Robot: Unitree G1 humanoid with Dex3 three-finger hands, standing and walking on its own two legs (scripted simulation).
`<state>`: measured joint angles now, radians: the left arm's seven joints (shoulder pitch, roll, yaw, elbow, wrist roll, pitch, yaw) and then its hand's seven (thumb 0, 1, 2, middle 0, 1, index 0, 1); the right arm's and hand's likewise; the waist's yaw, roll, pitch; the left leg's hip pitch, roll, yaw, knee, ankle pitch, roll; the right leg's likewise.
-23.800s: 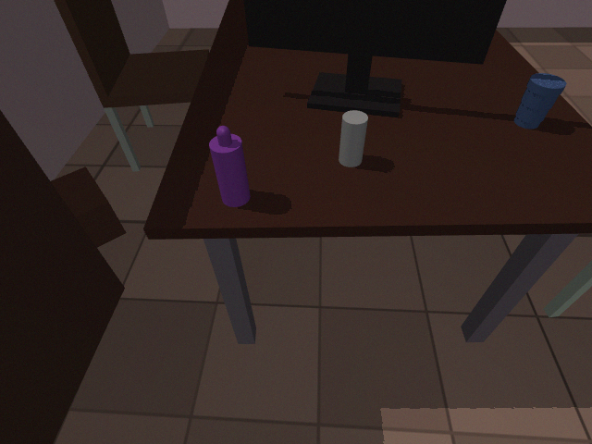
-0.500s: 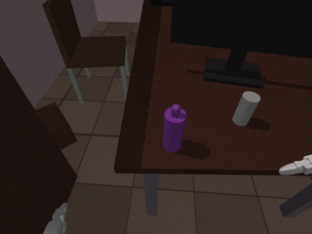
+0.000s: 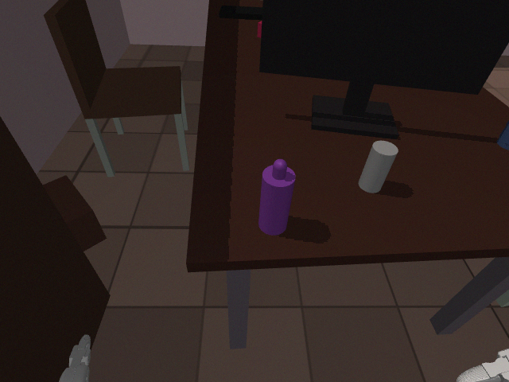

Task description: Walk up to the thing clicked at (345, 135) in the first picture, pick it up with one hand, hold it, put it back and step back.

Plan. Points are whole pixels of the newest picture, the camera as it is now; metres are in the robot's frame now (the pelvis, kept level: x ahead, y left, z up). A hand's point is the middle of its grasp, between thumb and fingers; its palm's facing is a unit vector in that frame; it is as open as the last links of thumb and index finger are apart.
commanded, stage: sink last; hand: right
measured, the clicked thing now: (377, 167) +0.54 -0.29 +0.04
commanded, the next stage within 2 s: home in 0.04 s
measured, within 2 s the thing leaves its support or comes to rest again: neither
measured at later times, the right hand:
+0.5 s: hand (428, 342) +0.19 -0.24 +0.01, palm faces +0.24 +0.92 -0.32, open 17.3 cm
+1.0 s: hand (367, 354) +0.20 -0.19 -0.09, palm faces +0.09 +0.97 -0.23, open 17.3 cm
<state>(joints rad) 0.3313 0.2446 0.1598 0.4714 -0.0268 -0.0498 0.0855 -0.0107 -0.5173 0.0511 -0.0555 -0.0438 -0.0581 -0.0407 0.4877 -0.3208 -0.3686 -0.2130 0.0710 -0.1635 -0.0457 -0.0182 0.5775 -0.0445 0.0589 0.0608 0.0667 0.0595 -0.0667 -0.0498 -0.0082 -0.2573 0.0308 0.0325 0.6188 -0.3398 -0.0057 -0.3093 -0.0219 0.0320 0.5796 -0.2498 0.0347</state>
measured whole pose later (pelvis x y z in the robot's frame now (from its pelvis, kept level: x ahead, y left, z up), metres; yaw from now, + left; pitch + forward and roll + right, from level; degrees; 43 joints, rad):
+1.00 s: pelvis +0.02 -0.01 +0.01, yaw +2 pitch +0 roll +0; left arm 0.20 0.21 -0.01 0.69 0.00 -0.04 0.06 0.01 0.90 0.90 -0.20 -0.29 -0.20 -0.29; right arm 0.23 -0.17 -0.03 0.55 0.01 -0.12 -0.09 -0.02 0.52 -0.07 0.06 0.06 0.06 0.06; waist 0.00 0.00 0.05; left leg -0.19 0.02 0.00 0.48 -0.29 -0.02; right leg -0.25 -0.04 0.00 0.48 -0.23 0.03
